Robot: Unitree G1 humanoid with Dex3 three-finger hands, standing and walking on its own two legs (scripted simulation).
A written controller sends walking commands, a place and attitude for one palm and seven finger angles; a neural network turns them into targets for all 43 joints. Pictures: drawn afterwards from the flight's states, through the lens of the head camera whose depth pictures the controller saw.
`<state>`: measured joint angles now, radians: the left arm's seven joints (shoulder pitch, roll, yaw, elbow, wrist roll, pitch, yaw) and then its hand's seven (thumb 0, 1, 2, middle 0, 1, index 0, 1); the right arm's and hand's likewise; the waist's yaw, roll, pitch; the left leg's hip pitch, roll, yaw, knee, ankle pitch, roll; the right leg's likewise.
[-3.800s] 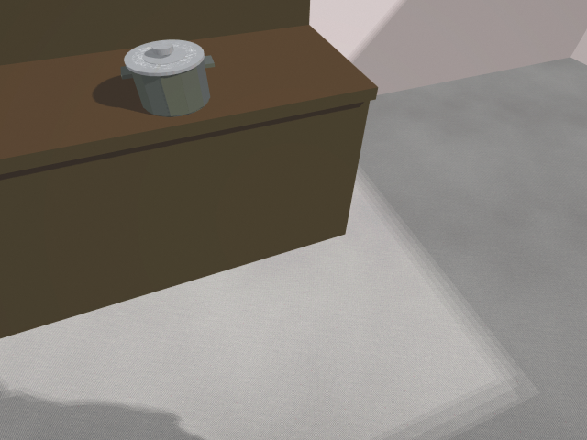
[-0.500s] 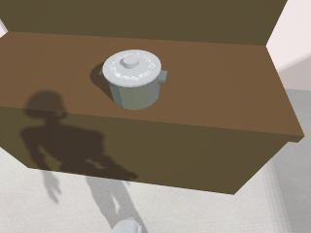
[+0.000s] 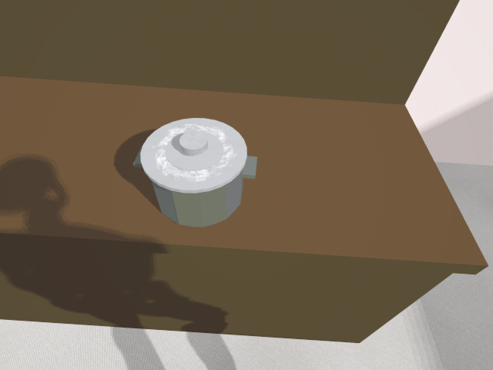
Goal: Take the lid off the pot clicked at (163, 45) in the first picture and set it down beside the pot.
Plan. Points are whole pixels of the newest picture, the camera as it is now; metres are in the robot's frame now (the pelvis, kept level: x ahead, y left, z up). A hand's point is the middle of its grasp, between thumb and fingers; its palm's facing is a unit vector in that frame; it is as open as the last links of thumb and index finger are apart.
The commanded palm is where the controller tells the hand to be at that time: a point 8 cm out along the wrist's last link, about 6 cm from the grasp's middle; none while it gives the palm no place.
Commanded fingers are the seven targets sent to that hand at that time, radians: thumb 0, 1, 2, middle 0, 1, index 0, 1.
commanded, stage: come to a stop and stand still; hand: left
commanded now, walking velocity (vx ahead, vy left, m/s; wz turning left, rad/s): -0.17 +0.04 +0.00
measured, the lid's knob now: (194, 142) +0.48 +0.13 +0.10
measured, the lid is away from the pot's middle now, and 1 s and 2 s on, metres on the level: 0.00 0.00 0.00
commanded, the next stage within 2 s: look again from close up in 1.12 s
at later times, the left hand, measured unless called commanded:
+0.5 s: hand out of the picture -0.01 +0.22 -0.19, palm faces +0.05 -0.98 -0.20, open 7.4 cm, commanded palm none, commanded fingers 0.00 0.90 0.90 -0.20 -0.30 -0.20 -0.30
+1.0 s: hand out of the picture -0.10 +0.20 -0.18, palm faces +0.01 -0.99 -0.15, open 7.4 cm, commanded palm none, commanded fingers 0.00 0.90 0.90 -0.20 -0.30 -0.20 -0.30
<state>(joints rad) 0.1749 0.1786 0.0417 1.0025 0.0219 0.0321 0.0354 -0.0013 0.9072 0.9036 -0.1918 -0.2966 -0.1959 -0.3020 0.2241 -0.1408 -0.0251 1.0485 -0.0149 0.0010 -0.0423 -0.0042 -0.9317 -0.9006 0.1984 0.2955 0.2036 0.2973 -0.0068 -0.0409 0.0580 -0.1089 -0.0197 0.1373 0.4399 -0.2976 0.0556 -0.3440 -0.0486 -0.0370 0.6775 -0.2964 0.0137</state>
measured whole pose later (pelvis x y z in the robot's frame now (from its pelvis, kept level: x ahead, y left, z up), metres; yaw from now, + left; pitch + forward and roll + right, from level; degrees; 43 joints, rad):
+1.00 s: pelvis -0.08 +0.04 +0.00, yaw -2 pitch -2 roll +0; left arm 0.32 0.12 -0.01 1.15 0.01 0.01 0.04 0.00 0.90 0.90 -0.19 -0.30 -0.20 -0.30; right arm 0.28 -0.13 0.00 1.15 0.00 0.01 -0.03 0.01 -0.92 -0.90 0.20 0.30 0.20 0.30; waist 0.00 -0.02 0.02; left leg -0.18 -0.04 0.05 0.40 -0.19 0.05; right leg -0.12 0.01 -0.01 0.41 -0.26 -0.01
